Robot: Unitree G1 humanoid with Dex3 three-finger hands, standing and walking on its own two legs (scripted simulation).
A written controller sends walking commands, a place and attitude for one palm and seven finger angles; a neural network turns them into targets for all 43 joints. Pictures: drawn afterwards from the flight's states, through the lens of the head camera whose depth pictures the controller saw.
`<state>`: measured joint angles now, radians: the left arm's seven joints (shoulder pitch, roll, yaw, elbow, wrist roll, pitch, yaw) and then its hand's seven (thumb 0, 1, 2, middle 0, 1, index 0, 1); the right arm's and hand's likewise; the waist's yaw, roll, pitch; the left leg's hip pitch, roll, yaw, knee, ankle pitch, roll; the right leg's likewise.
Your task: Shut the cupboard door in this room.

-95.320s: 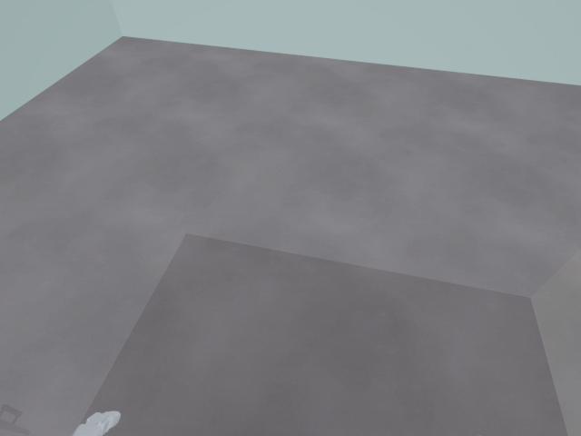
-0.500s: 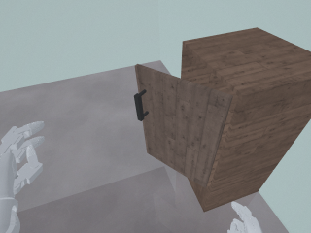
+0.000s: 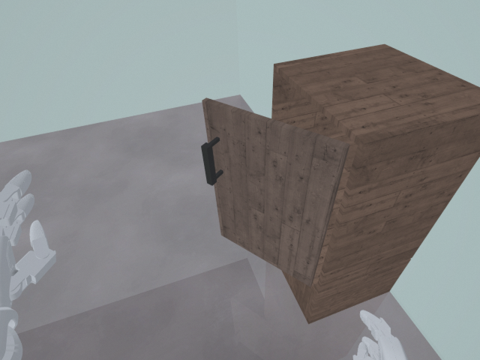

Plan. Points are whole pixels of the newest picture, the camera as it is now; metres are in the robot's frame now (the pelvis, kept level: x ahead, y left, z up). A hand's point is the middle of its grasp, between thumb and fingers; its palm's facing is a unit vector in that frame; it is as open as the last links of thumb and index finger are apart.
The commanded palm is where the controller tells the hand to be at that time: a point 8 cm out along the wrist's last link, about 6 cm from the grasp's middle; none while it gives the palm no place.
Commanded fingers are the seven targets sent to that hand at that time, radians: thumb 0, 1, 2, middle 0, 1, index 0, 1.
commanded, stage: step back with the hand held close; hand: left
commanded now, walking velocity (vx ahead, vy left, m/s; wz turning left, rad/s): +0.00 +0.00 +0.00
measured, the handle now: (213, 161) +0.65 +0.16 -0.05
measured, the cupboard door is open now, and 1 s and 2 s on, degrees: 36 36 36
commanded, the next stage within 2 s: stop stepping back and stand still in 1.46 s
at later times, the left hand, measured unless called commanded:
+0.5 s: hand (27, 266) +0.17 +0.29 +0.16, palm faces +0.41 -0.75 -0.52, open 7.4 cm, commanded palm +0.12 +0.32 +0.17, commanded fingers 0.00 0.90 0.90 -0.20 -0.30 -0.20 -0.30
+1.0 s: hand (6, 316) +0.11 +0.28 +0.16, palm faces +0.46 -0.77 -0.43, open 7.4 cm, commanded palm +0.04 +0.31 +0.17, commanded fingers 0.00 0.90 0.90 -0.20 -0.30 -0.20 -0.30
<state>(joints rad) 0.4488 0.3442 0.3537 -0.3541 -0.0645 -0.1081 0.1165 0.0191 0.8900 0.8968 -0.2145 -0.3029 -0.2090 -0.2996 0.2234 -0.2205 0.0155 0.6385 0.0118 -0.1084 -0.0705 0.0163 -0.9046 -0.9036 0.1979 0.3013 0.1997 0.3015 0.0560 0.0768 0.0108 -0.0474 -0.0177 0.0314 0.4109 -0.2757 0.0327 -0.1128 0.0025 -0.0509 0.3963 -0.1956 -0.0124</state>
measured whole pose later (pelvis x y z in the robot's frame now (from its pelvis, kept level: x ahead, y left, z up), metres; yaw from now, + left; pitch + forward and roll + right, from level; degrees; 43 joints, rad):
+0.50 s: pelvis -0.03 +0.02 -0.01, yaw -1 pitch +1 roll +0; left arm 0.56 0.44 0.45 -0.46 -0.06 -0.17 0.13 0.02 0.89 0.90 -0.21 -0.30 -0.21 -0.30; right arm 0.18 -0.23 -0.02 0.54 0.01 0.02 -0.08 0.02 -0.91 -0.90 0.20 0.30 0.20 0.30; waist 0.00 0.03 -0.01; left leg -0.28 -0.05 0.06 0.54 -0.28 0.07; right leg -0.34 -0.03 -0.02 0.52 -0.19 0.02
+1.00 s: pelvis -0.10 +0.01 -0.03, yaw +0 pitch +0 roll -1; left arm 0.48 0.41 0.45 -0.49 -0.02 -0.27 0.17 0.02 0.89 0.90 -0.21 -0.30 -0.21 -0.30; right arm 0.25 -0.23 -0.01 0.58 0.00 -0.04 -0.06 0.02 -0.90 -0.90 0.20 0.30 0.20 0.30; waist -0.02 -0.02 0.01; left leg -0.46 -0.03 0.04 0.72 -0.35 0.05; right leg -0.47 -0.01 -0.04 0.59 -0.13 0.00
